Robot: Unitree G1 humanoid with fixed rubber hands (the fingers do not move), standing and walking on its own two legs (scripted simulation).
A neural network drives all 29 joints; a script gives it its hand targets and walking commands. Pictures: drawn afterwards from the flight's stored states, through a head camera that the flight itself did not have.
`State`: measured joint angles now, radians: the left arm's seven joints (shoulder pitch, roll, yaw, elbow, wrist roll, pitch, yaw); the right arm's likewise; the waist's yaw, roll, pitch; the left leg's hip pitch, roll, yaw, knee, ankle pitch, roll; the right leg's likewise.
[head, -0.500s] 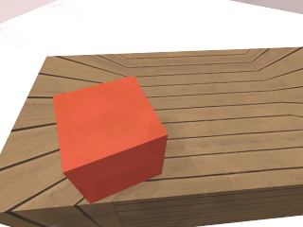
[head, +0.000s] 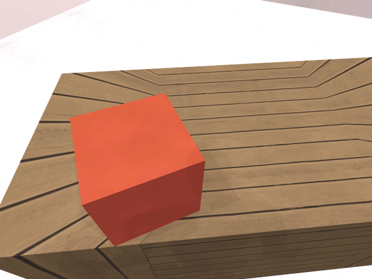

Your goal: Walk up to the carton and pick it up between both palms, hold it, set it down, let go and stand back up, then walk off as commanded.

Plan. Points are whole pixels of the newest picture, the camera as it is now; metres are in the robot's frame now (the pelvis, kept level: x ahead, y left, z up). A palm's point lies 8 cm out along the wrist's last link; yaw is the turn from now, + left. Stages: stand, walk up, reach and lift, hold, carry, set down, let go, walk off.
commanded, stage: walk up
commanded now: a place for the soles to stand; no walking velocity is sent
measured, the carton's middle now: (140, 168) +0.38 +0.13 +0.01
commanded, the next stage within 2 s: none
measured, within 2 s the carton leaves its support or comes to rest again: neither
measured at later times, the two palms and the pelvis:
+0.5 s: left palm out of the picture +0.02 +0.41 -0.08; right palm out of the picture +0.06 -0.23 -0.10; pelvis -0.06 +0.08 -0.02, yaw +5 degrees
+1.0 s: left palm out of the picture -0.18 +0.50 -0.12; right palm out of the picture -0.06 -0.15 -0.03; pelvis -0.16 +0.18 +0.02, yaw +1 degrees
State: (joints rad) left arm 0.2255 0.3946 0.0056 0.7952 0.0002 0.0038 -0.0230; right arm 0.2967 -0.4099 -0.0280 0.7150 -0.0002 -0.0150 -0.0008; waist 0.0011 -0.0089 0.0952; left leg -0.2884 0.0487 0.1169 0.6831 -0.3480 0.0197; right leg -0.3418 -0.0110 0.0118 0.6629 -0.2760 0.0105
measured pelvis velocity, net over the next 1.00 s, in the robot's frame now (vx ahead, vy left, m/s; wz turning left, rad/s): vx -0.16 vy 0.18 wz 0.02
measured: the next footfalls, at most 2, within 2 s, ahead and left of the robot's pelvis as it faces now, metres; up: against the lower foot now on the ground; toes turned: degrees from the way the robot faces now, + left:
left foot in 0.52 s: +0.00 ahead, +0.18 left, +0.00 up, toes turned +9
right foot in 1.04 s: -0.11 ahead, +0.08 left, +0.00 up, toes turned -3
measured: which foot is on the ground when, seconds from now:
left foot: down 0.00-0.22, up 0.24-0.50, down 0.52-1.00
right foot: down 0.00-0.52, up 0.54-1.00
